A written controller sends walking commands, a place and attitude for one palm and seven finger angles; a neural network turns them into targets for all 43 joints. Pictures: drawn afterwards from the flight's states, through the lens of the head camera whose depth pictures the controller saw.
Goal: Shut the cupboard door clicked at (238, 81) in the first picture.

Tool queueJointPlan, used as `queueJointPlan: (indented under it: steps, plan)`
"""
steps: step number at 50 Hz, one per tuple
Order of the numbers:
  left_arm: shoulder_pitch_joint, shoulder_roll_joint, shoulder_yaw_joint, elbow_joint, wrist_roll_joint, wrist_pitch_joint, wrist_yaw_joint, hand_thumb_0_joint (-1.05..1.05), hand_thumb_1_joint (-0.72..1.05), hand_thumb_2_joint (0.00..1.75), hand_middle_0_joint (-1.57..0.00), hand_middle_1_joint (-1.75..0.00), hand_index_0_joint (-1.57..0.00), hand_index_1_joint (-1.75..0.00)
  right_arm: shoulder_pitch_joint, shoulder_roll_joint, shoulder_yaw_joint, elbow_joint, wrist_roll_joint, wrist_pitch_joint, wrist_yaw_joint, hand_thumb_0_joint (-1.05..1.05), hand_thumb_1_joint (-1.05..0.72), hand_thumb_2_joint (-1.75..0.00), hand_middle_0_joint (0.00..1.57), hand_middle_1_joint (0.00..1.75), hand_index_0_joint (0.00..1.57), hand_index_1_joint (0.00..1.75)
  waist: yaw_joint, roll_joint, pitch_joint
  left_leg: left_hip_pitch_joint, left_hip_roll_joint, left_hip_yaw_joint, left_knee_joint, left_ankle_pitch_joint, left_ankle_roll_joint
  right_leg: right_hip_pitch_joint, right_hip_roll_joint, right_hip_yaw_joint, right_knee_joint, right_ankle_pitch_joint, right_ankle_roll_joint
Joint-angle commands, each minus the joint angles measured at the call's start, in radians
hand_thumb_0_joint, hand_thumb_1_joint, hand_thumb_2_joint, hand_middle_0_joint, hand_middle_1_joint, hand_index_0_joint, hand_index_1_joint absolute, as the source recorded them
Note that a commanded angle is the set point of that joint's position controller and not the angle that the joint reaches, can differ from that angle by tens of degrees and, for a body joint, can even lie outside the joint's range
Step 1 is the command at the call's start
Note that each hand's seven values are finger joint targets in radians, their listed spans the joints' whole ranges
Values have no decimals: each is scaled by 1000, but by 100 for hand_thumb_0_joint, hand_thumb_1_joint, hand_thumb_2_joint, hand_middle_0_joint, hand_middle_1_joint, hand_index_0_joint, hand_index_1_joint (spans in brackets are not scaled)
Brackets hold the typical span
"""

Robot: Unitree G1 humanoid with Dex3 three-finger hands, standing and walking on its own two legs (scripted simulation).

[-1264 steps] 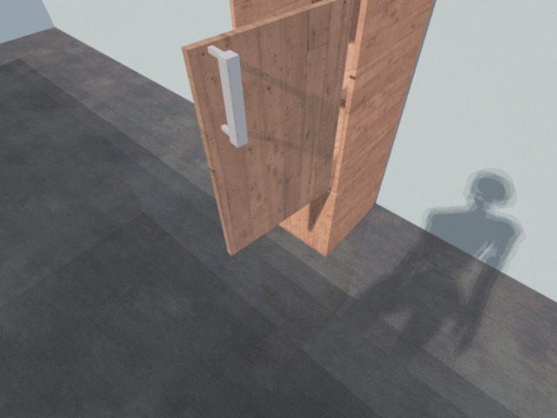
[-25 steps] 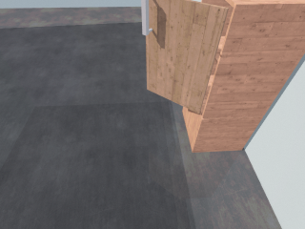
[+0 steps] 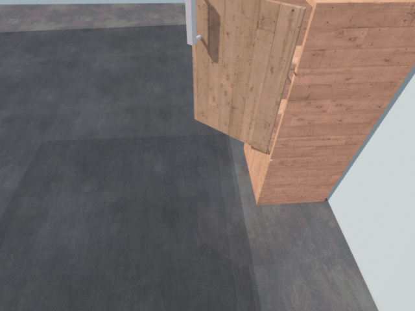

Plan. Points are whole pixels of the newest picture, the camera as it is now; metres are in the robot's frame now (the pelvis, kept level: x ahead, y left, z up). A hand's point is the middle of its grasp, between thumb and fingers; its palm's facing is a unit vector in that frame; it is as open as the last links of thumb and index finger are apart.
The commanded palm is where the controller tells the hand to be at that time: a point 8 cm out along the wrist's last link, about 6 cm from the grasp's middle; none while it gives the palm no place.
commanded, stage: look to check the result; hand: left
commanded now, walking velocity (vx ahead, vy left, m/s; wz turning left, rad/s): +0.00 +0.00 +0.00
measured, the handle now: (194, 17) +1.01 +0.09 +0.15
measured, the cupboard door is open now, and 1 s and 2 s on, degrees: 51 51 51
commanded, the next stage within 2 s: walk to a spot facing it in 0.34 s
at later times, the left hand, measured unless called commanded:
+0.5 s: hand out of the picture +0.06 +0.21 -0.16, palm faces +0.01 -0.96 -0.29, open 7.4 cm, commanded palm none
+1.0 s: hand out of the picture +0.01 +0.22 -0.19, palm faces +0.28 -0.93 -0.23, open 7.4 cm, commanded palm none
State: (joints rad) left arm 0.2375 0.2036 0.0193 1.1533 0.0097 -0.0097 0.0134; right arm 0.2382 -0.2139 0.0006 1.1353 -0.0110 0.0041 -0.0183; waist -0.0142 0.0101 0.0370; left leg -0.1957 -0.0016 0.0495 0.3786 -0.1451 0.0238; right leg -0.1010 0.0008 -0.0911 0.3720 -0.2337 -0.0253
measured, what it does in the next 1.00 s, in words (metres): lifts its right foot, turning left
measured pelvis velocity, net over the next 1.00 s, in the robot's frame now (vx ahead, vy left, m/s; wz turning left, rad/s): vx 0.00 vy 0.01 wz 0.29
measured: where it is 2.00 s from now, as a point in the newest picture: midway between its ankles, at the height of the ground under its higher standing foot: outside the picture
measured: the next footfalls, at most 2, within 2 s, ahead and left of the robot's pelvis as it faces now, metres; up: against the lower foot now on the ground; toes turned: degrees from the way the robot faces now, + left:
right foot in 1.20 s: +0.08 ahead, -0.13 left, +0.00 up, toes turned +25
left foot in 1.56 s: -0.04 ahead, +0.13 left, +0.00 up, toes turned +46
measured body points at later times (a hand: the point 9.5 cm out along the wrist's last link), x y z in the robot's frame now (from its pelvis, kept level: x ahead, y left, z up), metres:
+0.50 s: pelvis +0.01 -0.02 +0.00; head +0.01 -0.02 +0.45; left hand +0.06 +0.26 -0.14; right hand +0.07 -0.29 -0.14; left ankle +0.04 +0.10 -0.74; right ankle -0.02 -0.10 -0.74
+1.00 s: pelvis +0.00 +0.01 -0.02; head +0.05 +0.04 +0.43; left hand -0.01 +0.27 -0.17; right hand +0.09 -0.21 -0.17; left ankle +0.03 +0.12 -0.74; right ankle -0.01 -0.13 -0.69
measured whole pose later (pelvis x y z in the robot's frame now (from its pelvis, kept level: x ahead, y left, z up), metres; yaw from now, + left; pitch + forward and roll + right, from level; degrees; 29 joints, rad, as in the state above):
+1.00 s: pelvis +0.00 +0.01 -0.02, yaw +16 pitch +0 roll -1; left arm 0.18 0.22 0.08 0.98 0.02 0.06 0.02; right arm 0.24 -0.17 -0.03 0.98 -0.03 0.03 0.00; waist -0.04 -0.01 0.11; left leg -0.37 -0.01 0.02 0.60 -0.23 0.04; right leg -0.40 -0.05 -0.05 1.04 -0.49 0.04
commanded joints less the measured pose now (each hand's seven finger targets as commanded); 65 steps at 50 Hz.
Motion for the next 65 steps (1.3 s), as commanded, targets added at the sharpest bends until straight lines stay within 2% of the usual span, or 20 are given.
queueJointPlan:
  steps: [1, 23, 27, 30, 33, 35, 40, 41, 42, 43, 44, 46, 49, 54, 58, 59, 60, 61, 63, 65]
  plan:
    - [20, 167, 22, -41, 4, -15, 10, 0, 90, 90, -20, -30, -20, -30, -6, -158, -30, -47, 0, -15, -12, 0, -90, -90, 20, 30, 20, 30, 7, 1, 4, 29, 113, -130, -68, 53, 6, -61, -126, 130, -108, 27, -26]
    - [-75, 257, 28, -53, 4, -28, 4, 0, 90, 90, -20, -30, -20, -30, -111, -246, -35, -57, -3, -20, -5, 0, -90, -90, 20, 30, 20, 30, 5, 1, -29, 74, 128, -125, -83, 107, -4, -12, -143, 144, -141, 145, -24]
    - [-24, 174, 19, -52, 1, -3, 16, 0, 90, 90, -20, -30, -20, -30, -71, -139, -14, -62, -4, 0, 1, 0, -90, -90, 20, 30, 20, 30, 12, -11, -28, 1, 110, -120, -21, 160, -21, 21, -175, 96, -67, 207, -9]
    - [1, 203, 38, -76, 4, 9, 22, 0, 90, 90, -20, -30, -20, -30, -60, -135, -24, -83, -5, 16, 3, 0, -90, -90, 20, 30, 20, 30, 21, -65, -26, -92, 68, -90, 108, 126, -33, 47, -247, 116, -41, 266, -55]
    - [12, 218, 55, -117, 14, 14, 28, 0, 90, 90, -20, -30, -20, -30, -68, -125, -47, -128, -8, 37, 3, 0, -90, -90, 20, 30, 20, 30, 35, -160, 22, -226, 37, -45, 441, -290, -47, 32, -386, 154, -50, 419, -172]
    - [-22, 219, 65, -151, 23, 14, 29, 0, 90, 90, -20, -30, -20, -30, -72, -105, -57, -152, -3, 44, 9, 0, -90, -90, 20, 30, 20, 30, 19, -106, 65, -269, 61, -43, 563, -380, -53, 2, -415, 109, -27, 470, -201]
    - [-18, 224, 81, -195, 13, 16, 20, 0, 90, 90, -20, -30, -20, -30, -5, -71, -57, -185, -10, 41, 28, 0, -90, -90, 20, 30, 20, 30, -11, -95, 26, -93, 46, 58, 252, -128, -47, -63, -342, -59, 159, 437, -68]
    - [-13, 212, 78, -202, 11, 20, 14, 0, 90, 90, -20, -30, -20, -30, 38, -99, -66, -182, -12, 38, 31, 0, -90, -90, 20, 30, 20, 30, -30, -12, 0, 6, 64, 14, 171, 59, -23, -138, -303, -99, 269, 342, -14]
    - [17, 160, 76, -229, 2, 28, 13, 0, 90, 90, -20, -30, -20, -30, 92, -177, -85, -189, -21, 29, 25, 0, -90, -90, 20, 30, 20, 30, -42, 234, -38, 64, 247, -287, 63, 382, 78, -267, -181, -148, 459, 24, 67]
    - [-32, 122, 63, -278, 5, 34, 19, 0, 90, 90, -20, -30, -20, -30, 147, -237, -103, -184, -25, 27, 13, 0, -90, -90, 20, 30, 20, 30, -74, 307, -67, 37, 397, -517, -49, 427, 201, -327, -80, -53, 642, -488, 77]
    - [-79, 120, 68, -296, 12, 47, 22, 0, 90, 90, -20, -30, -20, -30, 163, -251, -108, -176, -29, 26, 2, 0, -90, -90, 20, 30, 20, 30, -84, 206, -92, 4, 391, -552, -96, 123, 203, -354, -75, 55, 750, -442, 58]
    - [-114, 117, 72, -298, 14, 43, 13, 0, 90, 90, -20, -30, -20, -30, 81, -207, -99, -206, -27, 16, -5, 0, -90, -90, 20, 30, 20, 30, -49, 143, -54, -69, 327, -511, -112, -95, 163, -404, -92, 112, 772, -286, 60]
    - [-78, 89, 70, -289, 13, 35, 4, 0, 90, 90, -20, -30, -20, -30, 43, -189, -95, -220, -27, 8, -11, 0, -90, -90, 20, 30, 20, 30, -25, 104, -72, -28, 251, -402, -79, 45, 143, -384, -64, 98, 646, -225, 76]
    - [-46, 79, 67, -299, 11, 37, 9, 0, 90, 90, -20, -30, -20, -30, 36, -198, -109, -232, -28, 24, -4, 0, -90, -90, 20, 30, 20, 30, -23, 141, -106, -38, 207, -425, -74, 23, 135, -275, -11, 77, 439, -229, 76]
    - [93, 116, 81, -274, 9, 34, 14, 0, 90, 90, -20, -30, -20, -30, -50, -182, -120, -272, -18, 43, 5, 0, -90, -90, 20, 30, 20, 30, 43, 147, -80, -233, 107, -403, -46, -156, 65, -5, 16, 45, 103, -94, 60]
    - [127, 168, 93, -273, 19, 28, 19, 0, 90, 90, -20, -30, -20, -30, -57, -141, -119, -286, -10, 48, 12, 0, -90, -90, 20, 30, 20, 30, 61, 19, -65, -356, 23, -338, 77, -279, 11, 79, -99, 159, -51, -173, 21]
    - [114, 259, 112, -294, 36, 23, 25, 0, 90, 90, -20, -30, -20, -30, -51, -76, -115, -303, -5, 47, 17, 0, -90, -90, 20, 30, 20, 30, 63, -255, -25, -501, -118, -162, 376, -388, -63, 54, -377, 490, -209, -365, -94]
    - [7, 277, 99, -327, 28, 29, 30, 0, 90, 90, -20, -30, -20, -30, -68, -114, -123, -304, -18, 47, 24, 0, -90, -90, 20, 30, 20, 30, 40, -201, 26, -438, -84, -144, 653, -413, -62, -148, -509, 504, -231, -310, -153]
    - [-105, 200, 86, -347, 24, 11, 30, 0, 90, 90, -20, -30, -20, -30, -31, -102, -122, -284, -21, 63, 36, 0, -90, -90, 20, 30, 20, 30, -29, -191, 60, -421, -14, -145, 866, -322, -57, -232, -384, 363, -166, -214, -132]
    - [-122, 169, 79, -347, 25, -1, 23, 0, 90, 90, -20, -30, -20, -30, -25, -94, -111, -287, -17, 58, 49, 0, -90, -90, 20, 30, 20, 30, -42, -191, 53, -411, 16, -87, 839, -248, -76, -166, -316, 181, -111, -50, -100]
